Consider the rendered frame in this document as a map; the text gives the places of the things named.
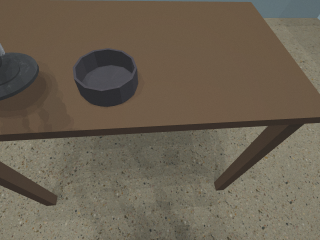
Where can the pot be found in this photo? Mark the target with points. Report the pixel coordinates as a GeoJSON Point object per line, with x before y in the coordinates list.
{"type": "Point", "coordinates": [106, 77]}

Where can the table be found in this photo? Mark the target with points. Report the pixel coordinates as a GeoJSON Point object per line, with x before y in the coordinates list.
{"type": "Point", "coordinates": [201, 65]}

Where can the lid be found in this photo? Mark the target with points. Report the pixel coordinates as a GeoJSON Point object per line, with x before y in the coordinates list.
{"type": "Point", "coordinates": [17, 72]}

